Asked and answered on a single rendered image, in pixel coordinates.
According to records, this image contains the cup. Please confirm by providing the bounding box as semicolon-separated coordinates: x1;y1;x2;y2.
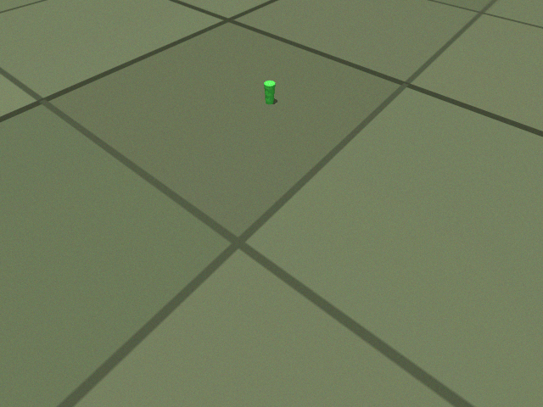
264;81;275;104

